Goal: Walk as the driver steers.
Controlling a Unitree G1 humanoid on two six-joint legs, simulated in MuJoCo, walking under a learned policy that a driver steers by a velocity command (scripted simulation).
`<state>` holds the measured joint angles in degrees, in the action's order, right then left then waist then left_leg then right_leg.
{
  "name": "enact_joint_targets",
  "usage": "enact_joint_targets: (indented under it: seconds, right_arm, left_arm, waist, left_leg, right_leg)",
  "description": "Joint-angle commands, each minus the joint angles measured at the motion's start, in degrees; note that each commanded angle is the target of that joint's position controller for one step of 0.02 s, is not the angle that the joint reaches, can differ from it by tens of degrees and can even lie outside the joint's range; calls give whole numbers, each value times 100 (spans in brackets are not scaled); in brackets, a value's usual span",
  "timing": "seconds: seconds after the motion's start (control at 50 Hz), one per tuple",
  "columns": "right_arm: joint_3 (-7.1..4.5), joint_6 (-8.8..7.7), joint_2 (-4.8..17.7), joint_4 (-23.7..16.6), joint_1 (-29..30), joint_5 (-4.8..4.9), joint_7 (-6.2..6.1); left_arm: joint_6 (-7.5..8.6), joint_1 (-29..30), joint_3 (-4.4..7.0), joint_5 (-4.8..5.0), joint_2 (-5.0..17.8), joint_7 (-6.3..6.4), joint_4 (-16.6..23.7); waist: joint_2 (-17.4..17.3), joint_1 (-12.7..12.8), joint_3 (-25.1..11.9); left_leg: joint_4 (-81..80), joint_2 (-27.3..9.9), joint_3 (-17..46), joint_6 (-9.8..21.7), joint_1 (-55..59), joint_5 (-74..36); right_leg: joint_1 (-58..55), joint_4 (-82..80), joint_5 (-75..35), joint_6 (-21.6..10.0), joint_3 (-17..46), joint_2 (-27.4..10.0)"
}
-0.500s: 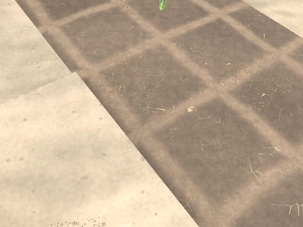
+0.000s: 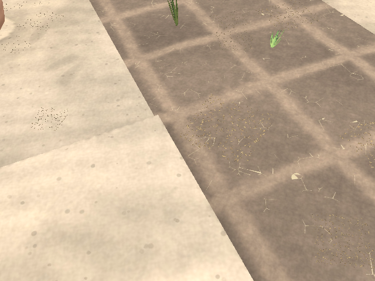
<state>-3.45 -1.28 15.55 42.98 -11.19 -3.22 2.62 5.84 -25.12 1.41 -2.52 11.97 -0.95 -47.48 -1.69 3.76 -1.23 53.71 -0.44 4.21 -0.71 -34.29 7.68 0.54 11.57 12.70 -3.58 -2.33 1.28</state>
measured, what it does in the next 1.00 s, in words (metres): walks ahead, turning right: left foot, then right foot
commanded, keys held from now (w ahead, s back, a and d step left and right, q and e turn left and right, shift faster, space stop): w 0.44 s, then w+e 0.56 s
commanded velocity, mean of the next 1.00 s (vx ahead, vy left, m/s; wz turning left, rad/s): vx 0.48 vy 0.00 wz -0.18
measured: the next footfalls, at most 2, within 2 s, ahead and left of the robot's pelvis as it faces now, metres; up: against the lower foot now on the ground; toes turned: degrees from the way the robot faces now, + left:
left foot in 0.24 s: +0.25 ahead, +0.15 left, +0.00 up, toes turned +3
right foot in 0.74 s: +0.57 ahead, -0.06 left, +0.00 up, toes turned -11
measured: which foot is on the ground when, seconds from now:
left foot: up 0.00-0.22, down 0.24-0.76, up 0.78-1.00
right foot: down 0.00-0.24, up 0.26-0.72, down 0.74-1.00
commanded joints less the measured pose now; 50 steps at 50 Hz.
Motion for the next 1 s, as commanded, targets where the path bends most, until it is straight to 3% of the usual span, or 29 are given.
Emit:
enact_joint_targets:
  seconds: [0.02,0.08,0.16,0.2,0.22,0.24,0.26,0.28,0.3,0.36,0.38,0.5,0.52,0.54,0.56,0.58,0.6,0.66,0.68,0.7,0.72,0.76,0.8,0.82,0.84,0.88,0.9,0.94,1.0]
  right_arm:
    - [106,-113,-57,-495,632,-40,63]
    - [-18,-55,291,-645,1588,155,79]
    - [70,-218,218,-630,1337,-47,90]
    - [-26,-151,282,-475,801,142,-52]
    - [-2,-314,310,-345,318,187,-2]
    - [-210,-271,729,84,-1247,36,-156]
    - [-140,-365,1035,291,-2458,96,-142]
    - [-98,-468,505,558,-2930,-199,-148]
    - [-383,-270,1413,574,-1671,180,-278]
    - [-20,-292,253,326,-552,273,-207]
    - [215,-481,-595,270,-790,-70,-175]
    - [167,-655,-53,428,-913,-270,-41]
    - [-34,-572,460,673,-990,528,-160]
    - [219,-595,-16,595,-1246,-228,-13]
    - [5,-568,388,750,-1181,461,-174]
    - [236,-579,42,817,-1669,-379,26]
    - [176,-593,139,902,-1715,-367,80]
    - [192,-569,166,1108,-2095,-215,35]
    - [31,-476,334,1064,-1660,413,-226]
    - [64,-443,373,1123,-1868,414,-324]
    - [253,-438,204,1407,-2553,-386,-98]
    - [-54,-288,699,1011,-1498,217,-447]
    - [83,-399,266,746,-1872,371,-357]
    - [347,-444,-160,907,-1972,-467,186]
    - [130,-520,266,563,-682,-291,145]
    - [251,-544,147,304,-408,-338,-68]
    - [59,-422,577,211,-597,302,-277]
    - [375,-307,-225,283,-580,-304,-149]
    - [174,-174,362,-106,119,217,-266]
  left_arm:
    - [130,-84,92,-112,736,-136,218]
    - [-37,-402,262,308,1010,-51,-234]
    - [56,-366,105,-60,914,-190,-192]
    - [-195,-608,239,339,1168,46,-548]
    - [-54,-687,62,-345,943,-152,-530]
    - [-166,38,253,273,1160,41,-403]
    - [78,-984,-281,-541,-280,-310,-97]
    - [173,347,23,-258,482,-403,-114]
    - [23,518,220,477,941,-56,0]
    - [-243,210,155,172,634,24,-194]
    - [-156,509,-37,-445,117,-135,-73]
    - [-190,1572,-44,-175,300,-270,129]
    - [-239,1860,52,182,484,-251,293]
    - [-274,2128,-119,-209,145,-376,334]
    - [-298,2257,1,209,294,-325,376]
    - [-303,2239,-122,-243,138,-410,436]
    - [-287,2187,4,-232,349,-420,429]
    - [-218,2755,72,-133,481,-360,507]
    - [-247,3115,61,207,396,-300,578]
    - [-265,3184,27,172,284,-263,659]
    - [-228,3048,58,-33,401,-293,711]
    - [-227,986,277,83,848,-182,6]
    - [-267,-235,623,129,1623,15,-110]
    - [-1,-1365,261,-112,914,5,-498]
    - [188,-645,359,-80,923,-20,-560]
    - [249,413,188,-8,451,-34,-510]
    - [-20,1029,429,410,1161,24,-273]
    - [295,998,60,-65,120,-186,-265]
    - [18,720,438,379,1399,-46,-375]
  waist:
    - [808,19,279]
    - [487,218,961]
    - [804,111,699]
    - [907,-210,667]
    - [466,-519,-186]
    - [884,-1324,-408]
    - [-1854,-1071,-2644]
    - [-868,-1706,-828]
    - [-459,-981,43]
    - [-113,-273,176]
    - [-697,-347,48]
    - [-23,-339,360]
    - [134,-240,762]
    - [-168,-507,206]
    - [-81,-394,737]
    - [-286,-568,351]
    - [-275,-475,593]
    - [-84,-689,648]
    - [-64,-767,1171]
    - [-190,-857,1103]
    - [-396,-563,315]
    - [-301,153,101]
    - [1348,460,-1897]
    - [439,759,-2684]
    - [512,737,-5]
    - [64,98,14]
    - [250,-538,273]
    - [122,-449,36]
    - [66,-582,675]
  left_leg:
    - [-923,-194,-306,-19,-745,-343]
    - [-1564,-64,-963,55,-381,-197]
    - [-2191,-84,-686,521,-75,98]
    - [-2544,458,-1335,478,1397,361]
    - [-2401,164,-832,814,2726,-1315]
    - [-2321,-346,-221,896,3955,117]
    - [-3235,-1996,2880,2593,7196,1051]
    - [-3979,-1836,3762,2147,6331,2416]
    - [-3762,-2221,2531,1684,4814,428]
    - [-4184,-1362,891,1196,2767,-1076]
    - [-4558,-1487,1125,1607,2683,-6]
    - [-4966,-1130,-115,1588,2707,-798]
    - [-4867,-669,-739,1039,2045,-1532]
    - [-4940,-863,-721,1392,2043,-1393]
    - [-4866,-657,-1048,943,1841,-1476]
    - [-4904,-1017,-746,1353,2011,-1323]
    - [-4772,-1278,-605,1472,2919,-1611]
    - [-4457,-1295,-756,1351,4482,-1855]
    - [-4380,-982,-1204,895,3794,-2025]
    - [-4158,-1066,-1152,826,3636,-2731]
    - [-4020,-1537,-822,980,4075,-4343]
    - [-1489,-1134,-1546,571,3621,-4850]
    - [2723,314,-1365,96,-28,2144]
    - [2412,98,706,402,-441,1676]
    - [2832,20,501,247,-1919,1641]
    - [1967,-436,465,323,-1212,1164]
    - [1372,-569,-118,152,-157,835]
    - [1278,-714,311,105,-89,855]
    - [-342,-601,-370,-140,625,-56]
  right_leg:
    - [-299,-827,-125,-1119,907,-1417]
    - [-35,-327,-1408,-647,636,-1190]
    - [-655,-412,-1008,-1107,968,-1830]
    - [-41,984,-3962,-435,388,-1306]
    - [393,1148,-3585,-563,503,-1406]
    - [1306,2910,-3005,-130,-98,-877]
    - [3388,4521,1514,150,199,306]
    - [4941,5883,1675,-104,1095,311]
    - [4588,6213,1255,-111,655,-288]
    - [2997,5332,547,51,516,-692]
    - [3196,5771,567,-189,878,-854]
    - [4247,3937,-1595,-110,560,-733]
    - [3397,3307,-1827,136,-5,-569]
    - [3244,3251,-2097,82,134,-525]
    - [2820,3014,-2510,204,-215,-370]
    - [2890,3228,-2369,94,159,-439]
    - [3592,3016,-2121,14,381,-460]
    - [4217,2089,-2079,-164,227,-342]
    - [3833,1988,-1824,-75,-538,-66]
    - [3299,2027,-1430,-117,-659,51]
    - [2634,2227,-1200,-346,-36,-61]
    - [1334,2021,-392,-685,-448,441]
    - [-2417,1545,-1055,-2145,3642,-1980]
    - [-3060,880,1348,-1798,4133,-1586]
    - [-1794,696,1130,-1632,3807,-1421]
    - [-409,415,120,-1636,2841,-1224]
    - [692,186,-1799,-1400,2565,-1314]
    - [1320,28,-707,-1637,2314,-1035]
    - [2380,-219,-2537,-1302,1663,-731]
Over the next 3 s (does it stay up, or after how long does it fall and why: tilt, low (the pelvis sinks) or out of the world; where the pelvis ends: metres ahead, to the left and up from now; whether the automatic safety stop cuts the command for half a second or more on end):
stays up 1.27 -0.42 -0.09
